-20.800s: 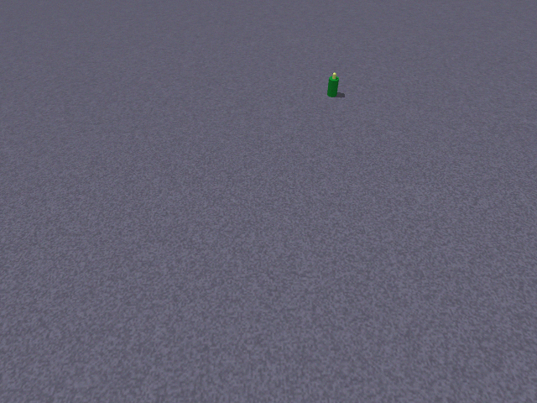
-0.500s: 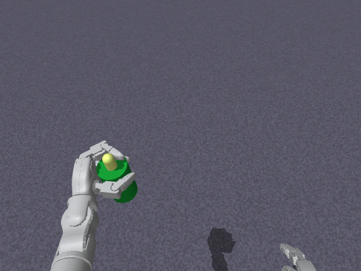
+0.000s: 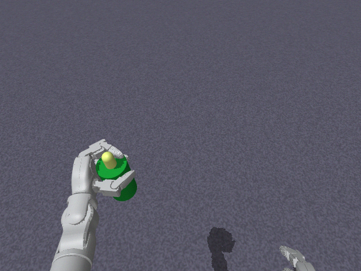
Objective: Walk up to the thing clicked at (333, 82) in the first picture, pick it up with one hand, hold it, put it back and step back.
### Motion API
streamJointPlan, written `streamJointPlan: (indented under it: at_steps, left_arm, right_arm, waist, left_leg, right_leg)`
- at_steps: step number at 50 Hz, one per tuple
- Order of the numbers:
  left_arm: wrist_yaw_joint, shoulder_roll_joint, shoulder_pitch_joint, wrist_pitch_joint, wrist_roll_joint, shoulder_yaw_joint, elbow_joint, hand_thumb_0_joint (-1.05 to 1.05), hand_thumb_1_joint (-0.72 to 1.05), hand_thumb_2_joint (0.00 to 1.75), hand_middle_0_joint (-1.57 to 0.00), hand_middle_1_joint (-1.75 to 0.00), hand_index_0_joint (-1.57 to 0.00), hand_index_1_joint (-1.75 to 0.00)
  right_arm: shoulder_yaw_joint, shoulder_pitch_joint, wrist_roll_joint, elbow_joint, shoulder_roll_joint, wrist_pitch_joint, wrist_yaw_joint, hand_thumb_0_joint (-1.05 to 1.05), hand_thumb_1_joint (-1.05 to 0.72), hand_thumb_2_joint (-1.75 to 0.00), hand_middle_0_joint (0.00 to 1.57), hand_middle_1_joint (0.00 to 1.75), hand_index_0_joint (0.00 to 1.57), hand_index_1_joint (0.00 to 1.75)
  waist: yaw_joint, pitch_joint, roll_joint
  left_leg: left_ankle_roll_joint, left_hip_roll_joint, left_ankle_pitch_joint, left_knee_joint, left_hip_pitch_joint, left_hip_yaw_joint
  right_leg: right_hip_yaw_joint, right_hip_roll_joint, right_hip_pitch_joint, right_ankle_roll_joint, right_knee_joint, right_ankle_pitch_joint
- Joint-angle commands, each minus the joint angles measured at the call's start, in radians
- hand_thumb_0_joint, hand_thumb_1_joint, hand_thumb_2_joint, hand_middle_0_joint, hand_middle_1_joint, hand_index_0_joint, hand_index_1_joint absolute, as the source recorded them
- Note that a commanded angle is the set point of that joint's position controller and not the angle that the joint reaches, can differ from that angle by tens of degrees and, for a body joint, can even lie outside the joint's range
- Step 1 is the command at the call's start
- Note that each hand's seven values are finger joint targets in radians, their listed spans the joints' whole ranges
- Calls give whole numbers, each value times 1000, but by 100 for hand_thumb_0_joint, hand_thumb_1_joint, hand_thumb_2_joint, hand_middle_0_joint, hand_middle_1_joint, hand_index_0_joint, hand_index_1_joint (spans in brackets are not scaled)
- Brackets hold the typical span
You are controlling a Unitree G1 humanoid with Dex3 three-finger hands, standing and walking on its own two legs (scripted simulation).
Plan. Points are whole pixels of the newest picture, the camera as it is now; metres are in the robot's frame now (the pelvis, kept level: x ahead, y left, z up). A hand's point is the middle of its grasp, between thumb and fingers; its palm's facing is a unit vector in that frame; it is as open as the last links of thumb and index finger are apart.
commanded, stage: hold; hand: left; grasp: from the side
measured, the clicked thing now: (116, 173) +0.33 +0.17 +0.02
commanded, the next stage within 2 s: crouch in 0.18 s
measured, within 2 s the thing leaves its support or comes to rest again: neither
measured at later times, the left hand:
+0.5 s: hand (115, 175) +0.33 +0.17 +0.03, palm faces +0.10 -1.00 -0.01, open 7.3 cm
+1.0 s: hand (129, 201) +0.36 +0.19 -0.20, palm faces +0.10 -0.99 -0.03, open 7.3 cm
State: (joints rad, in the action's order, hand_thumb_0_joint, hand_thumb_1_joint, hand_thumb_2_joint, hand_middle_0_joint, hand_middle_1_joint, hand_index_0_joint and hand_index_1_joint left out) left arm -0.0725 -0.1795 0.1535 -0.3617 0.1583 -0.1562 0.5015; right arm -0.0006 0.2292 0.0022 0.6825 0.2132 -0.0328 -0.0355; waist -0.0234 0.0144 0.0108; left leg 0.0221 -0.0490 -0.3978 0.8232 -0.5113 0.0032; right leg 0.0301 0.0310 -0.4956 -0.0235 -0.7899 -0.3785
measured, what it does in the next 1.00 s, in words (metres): lowers itself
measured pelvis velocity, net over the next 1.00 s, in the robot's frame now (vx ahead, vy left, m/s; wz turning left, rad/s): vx -0.04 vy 0.00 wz -0.01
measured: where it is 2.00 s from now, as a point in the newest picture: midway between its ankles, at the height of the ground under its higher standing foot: outside the picture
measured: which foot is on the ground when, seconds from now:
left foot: down 0.00-1.00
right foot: down 0.00-1.00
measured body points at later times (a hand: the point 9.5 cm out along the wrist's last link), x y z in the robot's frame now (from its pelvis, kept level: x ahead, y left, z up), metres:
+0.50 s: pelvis -0.01 +0.00 +0.00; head +0.04 +0.01 +0.44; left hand +0.31 +0.22 +0.03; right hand +0.12 -0.24 -0.11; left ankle +0.01 +0.13 -0.70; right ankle +0.01 -0.14 -0.70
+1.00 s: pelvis -0.04 +0.00 -0.18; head +0.12 +0.02 +0.25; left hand +0.34 +0.24 -0.20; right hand +0.08 -0.26 -0.30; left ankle +0.01 +0.13 -0.70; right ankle +0.01 -0.14 -0.70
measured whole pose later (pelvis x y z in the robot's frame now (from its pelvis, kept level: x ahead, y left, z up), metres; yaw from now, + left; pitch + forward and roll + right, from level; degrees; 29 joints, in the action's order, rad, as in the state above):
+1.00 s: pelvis -0.04 +0.00 -0.18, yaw -1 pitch +29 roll -2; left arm -0.16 -0.27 0.43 -0.73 0.14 -0.31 0.93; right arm -0.01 0.16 -0.06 0.70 0.25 -0.05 0.03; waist -0.08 0.19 0.00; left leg 0.03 -0.04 -0.65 1.66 -1.52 0.06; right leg 0.03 0.04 -1.50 -0.02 -1.63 -0.64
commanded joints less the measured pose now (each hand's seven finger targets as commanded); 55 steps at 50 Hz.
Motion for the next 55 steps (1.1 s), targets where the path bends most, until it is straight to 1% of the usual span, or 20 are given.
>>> streamJointPlan:
  at_steps: [1,7,10,12,14,18,20,21,26,27,28,30,34,35,41,45,47,49,54,55]
  left_arm:
    - [-5,-137,331,-110,26,-35,-297,0,37,124,-129,-141,-130,-140]
    - [-4,-133,333,-110,37,-39,-302,0,34,122,-127,-139,-129,-139]
    - [-2,-127,346,-111,35,-19,-334,0,37,122,-127,-139,-128,-138]
    - [6,-162,332,-108,30,-60,-301,0,34,122,-125,-138,-127,-138]
    - [9,-151,356,-113,30,-48,-334,0,36,127,-129,-143,-130,-143]
    - [18,-150,329,-107,13,-50,-259,0,43,122,-128,-137,-129,-136]
    - [11,-123,328,-116,11,-29,-225,0,44,123,-128,-136,-129,-136]
    - [9,-138,344,-125,12,-46,-208,0,41,121,-129,-137,-130,-136]
    - [-4,-115,342,-183,12,-52,-82,0,42,121,-128,-138,-130,-136]
    - [-8,-101,378,-203,11,-33,-88,0,40,122,-128,-137,-129,-136]
    - [-5,-147,382,-224,11,-86,-68,0,38,121,-127,-136,-129,-136]
    - [-15,-123,396,-263,6,-70,-7,0,37,122,-128,-138,-130,-138]
    - [-41,-178,470,-367,12,-121,44,0,32,123,-131,-141,-132,-140]
    - [-50,-156,463,-385,10,-101,93,0,31,123,-132,-142,-133,-141]
    - [-83,-233,558,-487,27,-157,118,0,30,123,-131,-139,-131,-139]
    - [-88,-251,587,-491,13,-173,160,0,30,125,-131,-138,-131,-139]
    - [-89,-277,596,-493,22,-205,166,0,32,126,-130,-138,-130,-139]
    - [-84,-312,623,-491,19,-247,185,0,34,128,-131,-139,-130,-140]
    - [-104,-295,700,-497,14,-235,259,0,36,131,-131,-142,-131,-143]
    - [-104,-322,717,-501,1,-250,272,0,37,132,-131,-142,-131,-143]
  right_arm:
    - [-48,-40,1,-134,131,-41,-12,0,-91,-90,20,30,20,30]
    - [-46,-44,4,-131,131,-47,-13,0,-91,-90,20,30,20,30]
    - [-51,-46,5,-132,138,-52,-13,0,-91,-90,20,30,20,30]
    - [-52,-29,4,-118,139,-51,-15,0,-91,-90,20,30,20,30]
    - [-45,-36,0,-119,128,-51,-15,0,-91,-91,20,30,20,30]
    - [-49,-36,-2,-113,131,-48,-16,0,-88,-90,20,30,20,30]
    - [-52,-50,-1,-116,135,-45,-9,0,-87,-90,20,30,20,30]
    - [-51,-50,-2,-111,131,-44,-8,0,-87,-90,20,30,20,30]
    - [-64,-34,-11,-95,140,-53,12,0,-87,-90,20,30,20,30]
    - [-69,-21,-16,-91,146,-56,18,0,-87,-90,20,30,20,30]
    - [-72,-16,-19,-84,148,-55,21,0,-87,-90,20,30,20,30]
    - [-74,-18,-24,-87,152,-55,31,0,-88,-90,20,30,20,30]
    - [-74,-3,-37,-86,161,-58,45,0,-89,-90,20,30,20,30]
    - [-74,-6,-38,-90,166,-61,47,0,-89,-90,20,30,20,30]
    - [-64,-4,-48,-89,191,-62,55,0,-89,-90,20,30,20,30]
    - [-68,8,-57,-72,207,-52,55,0,-90,-91,20,30,20,30]
    - [-65,5,-59,-70,212,-45,58,0,-90,-91,20,30,20,30]
    - [-66,11,-65,-61,216,-39,59,0,-90,-91,20,30,20,30]
    - [-64,7,-77,-37,214,-37,71,0,-90,-91,20,30,20,30]
    - [-63,12,-80,-28,216,-37,73,0,-90,-91,20,30,20,30]
  waist:
    - [-3,309,29]
    - [-4,296,6]
    - [-7,309,32]
    - [-3,313,15]
    - [-1,317,26]
    - [-9,284,-1]
    - [-15,230,-22]
    - [-6,222,-8]
    - [-22,244,-14]
    - [-31,264,0]
    - [-17,298,10]
    - [-29,308,2]
    - [-38,419,31]
    - [-51,436,20]
    - [-36,639,123]
    - [-51,708,114]
    - [-35,752,106]
    - [-51,795,83]
    - [-89,794,66]
    - [-87,806,56]
  left_leg:
    - [-18,38,254,-114,134,-12]
    - [-22,38,180,-128,133,-8]
    - [-18,36,196,-131,147,-6]
    - [-21,37,221,-121,142,-6]
    - [-21,38,234,-115,136,-8]
    - [-26,40,225,-109,111,-13]
    - [-27,39,170,-115,78,-12]
    - [-27,41,140,-111,57,-13]
    - [-25,35,113,-49,-13,3]
    - [-23,33,129,-24,-22,6]
    - [-21,34,149,4,-44,7]
    - [-22,34,125,60,-103,17]
    - [-26,43,84,219,-252,20]
    - [-28,42,76,261,-282,24]
    - [-20,46,75,472,-456,46]
    - [-23,46,95,592,-574,50]
    - [-25,44,105,641,-609,49]
    - [-34,48,109,711,-695,43]
    - [-38,47,17,830,-840,39]
    - [-40,45,18,859,-867,35]
  right_leg:
    - [10,-33,132,27,107,283]
    - [12,-32,116,27,122,213]
    - [15,-34,109,31,116,227]
    - [14,-32,122,27,114,251]
    - [10,-30,125,27,113,268]
    - [7,-28,115,23,114,269]
    - [10,-29,77,26,115,212]
    - [8,-27,65,27,115,180]
    - [11,-29,-26,32,32,156]
    - [11,-31,-56,35,4,169]
    - [9,-29,-67,36,-25,183]
    - [11,-30,-142,39,-81,153]
    - [2,-30,-301,42,-228,110]
    - [5,-32,-362,44,-270,97]
    - [9,-31,-605,56,-506,54]
    - [9,-31,-710,59,-619,64]
    - [4,-33,-735,59,-665,66]
    - [-8,-32,-743,54,-704,89]
    - [-12,-34,-859,51,-803,14]
    - [-14,-32,-865,49,-823,16]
